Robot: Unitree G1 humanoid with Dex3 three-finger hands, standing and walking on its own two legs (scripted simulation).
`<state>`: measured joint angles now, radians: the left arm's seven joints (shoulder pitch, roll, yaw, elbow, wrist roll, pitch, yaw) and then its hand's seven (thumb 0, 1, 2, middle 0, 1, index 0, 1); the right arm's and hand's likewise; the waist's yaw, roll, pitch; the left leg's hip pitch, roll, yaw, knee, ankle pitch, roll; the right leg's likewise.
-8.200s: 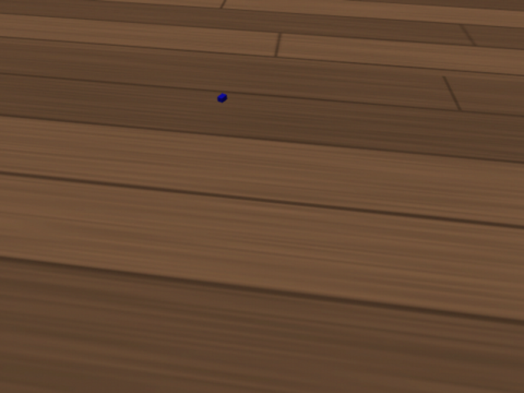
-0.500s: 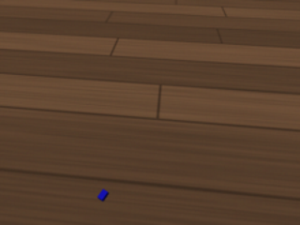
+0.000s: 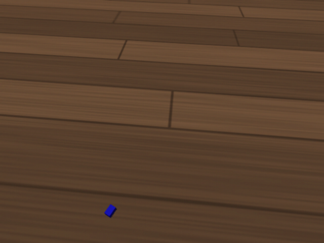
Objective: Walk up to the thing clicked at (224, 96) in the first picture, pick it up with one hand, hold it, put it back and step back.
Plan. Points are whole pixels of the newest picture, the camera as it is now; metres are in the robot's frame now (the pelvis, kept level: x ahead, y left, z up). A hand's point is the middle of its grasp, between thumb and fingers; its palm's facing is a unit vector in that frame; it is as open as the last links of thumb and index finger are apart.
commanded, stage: stand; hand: left
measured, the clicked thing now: (110, 210) +0.45 +0.30 -0.77
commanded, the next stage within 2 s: rise first in 1.44 s
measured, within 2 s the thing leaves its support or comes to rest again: neither
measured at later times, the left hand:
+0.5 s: hand out of the picture +0.08 +0.26 -0.16, palm faces -0.03 -0.94 -0.35, open 7.4 cm
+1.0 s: hand out of the picture +0.08 +0.26 -0.16, palm faces -0.04 -0.94 -0.35, open 7.4 cm
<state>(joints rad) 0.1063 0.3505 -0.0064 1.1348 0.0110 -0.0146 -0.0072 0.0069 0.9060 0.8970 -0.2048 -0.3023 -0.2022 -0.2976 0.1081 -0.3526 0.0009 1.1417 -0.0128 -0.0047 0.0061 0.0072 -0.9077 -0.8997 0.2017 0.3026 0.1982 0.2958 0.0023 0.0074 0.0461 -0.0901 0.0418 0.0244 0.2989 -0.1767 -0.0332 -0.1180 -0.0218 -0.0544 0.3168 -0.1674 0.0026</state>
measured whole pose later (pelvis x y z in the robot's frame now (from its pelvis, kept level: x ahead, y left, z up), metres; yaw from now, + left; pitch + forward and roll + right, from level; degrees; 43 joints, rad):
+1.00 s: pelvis +0.00 +0.00 +0.00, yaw +0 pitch -2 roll +0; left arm 0.11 0.35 0.00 1.13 0.01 -0.01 -0.01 0.01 0.91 0.90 -0.20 -0.30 -0.20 -0.30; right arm 0.11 -0.35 0.00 1.13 -0.01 -0.01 0.01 0.01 -0.91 -0.90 0.20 0.30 0.20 0.30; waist 0.00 0.00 0.05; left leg -0.08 0.04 0.03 0.30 -0.18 -0.03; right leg -0.11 -0.03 -0.05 0.31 -0.17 0.01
